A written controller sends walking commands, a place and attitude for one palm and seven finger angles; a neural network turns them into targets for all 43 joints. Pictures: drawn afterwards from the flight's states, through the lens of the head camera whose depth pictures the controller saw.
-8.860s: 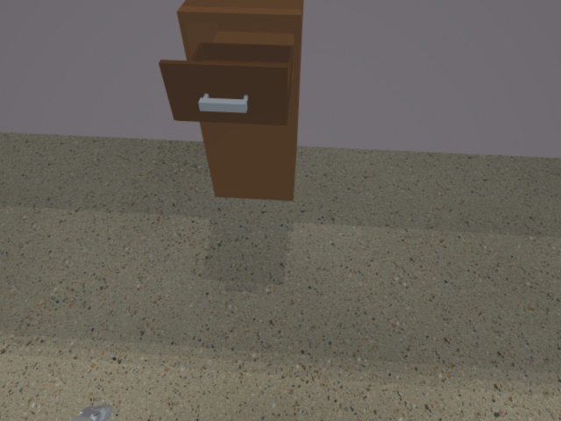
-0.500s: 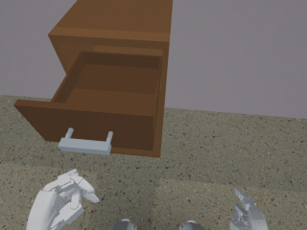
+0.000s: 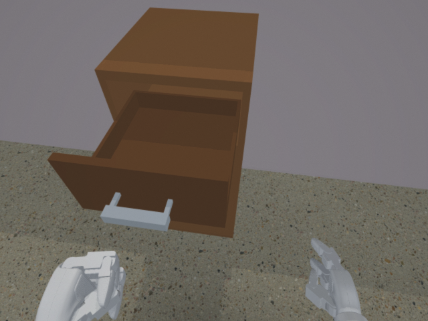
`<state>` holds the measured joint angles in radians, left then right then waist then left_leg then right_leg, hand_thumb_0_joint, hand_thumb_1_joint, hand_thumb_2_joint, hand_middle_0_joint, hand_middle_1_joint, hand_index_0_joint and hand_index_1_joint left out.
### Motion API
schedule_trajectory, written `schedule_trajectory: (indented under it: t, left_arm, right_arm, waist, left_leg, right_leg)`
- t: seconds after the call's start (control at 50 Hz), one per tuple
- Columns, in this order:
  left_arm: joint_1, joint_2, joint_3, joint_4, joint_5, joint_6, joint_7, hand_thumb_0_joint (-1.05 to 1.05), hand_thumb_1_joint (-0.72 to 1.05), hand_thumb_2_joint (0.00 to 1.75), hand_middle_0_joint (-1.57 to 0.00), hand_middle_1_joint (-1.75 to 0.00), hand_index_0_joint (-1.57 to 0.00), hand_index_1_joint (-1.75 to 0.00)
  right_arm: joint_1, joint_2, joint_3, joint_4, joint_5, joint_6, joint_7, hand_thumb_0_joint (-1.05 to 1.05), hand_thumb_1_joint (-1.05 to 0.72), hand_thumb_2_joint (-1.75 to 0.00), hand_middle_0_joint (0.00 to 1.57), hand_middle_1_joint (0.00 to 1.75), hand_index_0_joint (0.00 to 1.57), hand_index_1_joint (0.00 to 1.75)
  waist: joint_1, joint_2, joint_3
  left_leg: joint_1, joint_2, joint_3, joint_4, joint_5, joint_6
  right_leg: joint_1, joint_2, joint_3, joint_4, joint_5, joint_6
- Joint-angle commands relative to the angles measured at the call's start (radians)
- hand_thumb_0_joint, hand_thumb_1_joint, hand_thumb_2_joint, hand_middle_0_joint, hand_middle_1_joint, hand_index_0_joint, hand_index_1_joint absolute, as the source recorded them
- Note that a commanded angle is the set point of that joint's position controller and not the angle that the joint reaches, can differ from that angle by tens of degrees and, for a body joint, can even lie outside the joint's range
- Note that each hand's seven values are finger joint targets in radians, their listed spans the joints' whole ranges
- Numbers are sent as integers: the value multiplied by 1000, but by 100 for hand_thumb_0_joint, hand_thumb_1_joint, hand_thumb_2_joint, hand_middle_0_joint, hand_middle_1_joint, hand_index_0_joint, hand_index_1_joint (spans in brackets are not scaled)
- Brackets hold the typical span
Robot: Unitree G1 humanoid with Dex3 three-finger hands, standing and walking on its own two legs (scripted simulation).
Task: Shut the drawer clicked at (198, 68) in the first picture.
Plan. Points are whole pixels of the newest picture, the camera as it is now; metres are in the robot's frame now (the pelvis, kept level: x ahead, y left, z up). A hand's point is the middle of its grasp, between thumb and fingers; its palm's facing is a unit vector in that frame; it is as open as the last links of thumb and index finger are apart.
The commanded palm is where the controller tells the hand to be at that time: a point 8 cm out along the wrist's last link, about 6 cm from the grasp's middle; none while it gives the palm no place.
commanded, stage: raise the hand and make a fist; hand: left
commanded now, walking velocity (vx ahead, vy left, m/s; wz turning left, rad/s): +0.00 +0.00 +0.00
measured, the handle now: (139, 208) +0.32 +0.19 +0.01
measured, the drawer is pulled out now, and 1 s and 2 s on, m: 0.28 0.28 0.28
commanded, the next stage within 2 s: bring the fist close to the handle in 0.48 s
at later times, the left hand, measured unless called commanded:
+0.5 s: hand (109, 295) +0.14 +0.16 +0.11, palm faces -0.01 -1.00 -0.09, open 3.3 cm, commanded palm +0.09 +0.21 +0.12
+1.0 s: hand (128, 278) +0.17 +0.15 +0.07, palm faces -0.03 -1.00 -0.06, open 3.3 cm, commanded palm +0.14 +0.21 +0.07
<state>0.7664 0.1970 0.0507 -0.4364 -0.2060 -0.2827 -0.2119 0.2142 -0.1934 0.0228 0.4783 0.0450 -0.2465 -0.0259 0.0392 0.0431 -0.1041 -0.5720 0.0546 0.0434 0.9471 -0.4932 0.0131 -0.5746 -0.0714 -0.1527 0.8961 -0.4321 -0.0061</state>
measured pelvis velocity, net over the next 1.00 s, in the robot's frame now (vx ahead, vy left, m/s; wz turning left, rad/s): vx -0.01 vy -0.01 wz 0.00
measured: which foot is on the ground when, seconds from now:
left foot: down 0.00-1.00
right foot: down 0.00-1.00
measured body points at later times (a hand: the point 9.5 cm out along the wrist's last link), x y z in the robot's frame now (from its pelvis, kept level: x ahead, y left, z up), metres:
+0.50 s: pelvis +0.00 -0.01 +0.01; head +0.00 -0.02 +0.46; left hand +0.13 +0.21 +0.11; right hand +0.20 -0.23 -0.04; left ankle -0.01 +0.11 -0.69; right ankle +0.01 -0.12 -0.69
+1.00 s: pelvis -0.01 -0.01 +0.00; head +0.02 -0.01 +0.45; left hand +0.17 +0.20 +0.08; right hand +0.17 -0.24 -0.06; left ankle -0.01 +0.11 -0.69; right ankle +0.01 -0.12 -0.69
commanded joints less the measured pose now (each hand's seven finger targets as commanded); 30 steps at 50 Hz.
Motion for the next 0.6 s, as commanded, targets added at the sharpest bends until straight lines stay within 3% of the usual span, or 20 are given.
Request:
schedule_trajectory:
  t: [0.0, 0.02, 0.12, 0.24, 0.32, 0.38, 0.5, 0.58]
  left_arm:
    - [29, 83, 78, -234, -20, -44, -1, 0, 90, 90, -140, -160, -140, -160]
    - [36, 88, 86, -237, -19, -38, 1, 0, 90, 90, -140, -160, -140, -160]
    - [25, 76, 93, -181, -34, -15, -9, 0, 90, 90, -140, -160, -140, -160]
    - [58, 91, 120, -197, -40, -35, -13, 0, 90, 90, -140, -160, -140, -160]
    - [38, 100, 130, -189, -48, -61, -15, 0, 90, 90, -140, -160, -140, -160]
    - [22, 84, 104, -196, -51, -73, -21, 0, 90, 90, -140, -160, -140, -160]
    - [7, 110, 146, -155, -59, -71, -36, 0, 90, 90, -140, -160, -140, -160]
    - [-50, 93, 123, -124, -61, -62, -40, 0, 90, 90, -140, -160, -140, -160]
  right_arm:
    - [-70, -117, -58, -164, 13, -76, -10, 0, -90, -90, 20, 30, 20, 30]
    - [-83, -116, -56, -163, 13, -77, -11, 0, -90, -90, 20, 30, 20, 30]
    - [-93, -120, -49, -148, 17, -92, -19, 0, -90, -90, 20, 30, 20, 30]
    - [-88, -117, -55, -138, 15, -117, -14, 0, -90, -90, 20, 30, 20, 30]
    - [-90, -119, -56, -128, 16, -126, -15, 0, -90, -90, 20, 30, 20, 30]
    - [-88, -123, -54, -130, 16, -137, -14, 0, -90, -90, 20, 30, 20, 30]
    - [-91, -125, -58, -117, 20, -143, -22, 0, -90, -90, 20, 30, 20, 30]
    - [-90, -129, -51, -109, 17, -148, -27, 0, -90, -90, 20, 30, 20, 30]
  waist:
    - [-18, -23, -91]
    - [-7, -8, -89]
    - [-14, -56, -34]
    - [2, -19, -56]
    - [-5, -38, -34]
    - [-13, -3, -33]
    - [-9, -29, -36]
    - [-23, -36, -9]
  left_leg:
    - [56, -39, -66, -191, 282, 7]
    - [58, -40, -64, -195, 291, 8]
    - [51, -42, -61, -217, 256, 5]
    - [65, -48, -53, -222, 282, 2]
    - [56, -49, -51, -215, 266, 2]
    - [61, -53, -49, -215, 238, 3]
    - [58, -52, -48, -214, 230, 4]
    - [52, -53, -51, -216, 198, 5]
  right_leg:
    - [111, 61, 51, -141, 203, -10]
    - [126, 60, 55, -147, 210, -13]
    - [138, 61, 59, -182, 184, -11]
    - [163, 57, 68, -187, 208, -15]
    - [156, 59, 80, -200, 188, -15]
    - [138, 57, 85, -206, 155, -13]
    - [151, 54, 101, -225, 137, -13]
    - [130, 54, 104, -238, 94, -9]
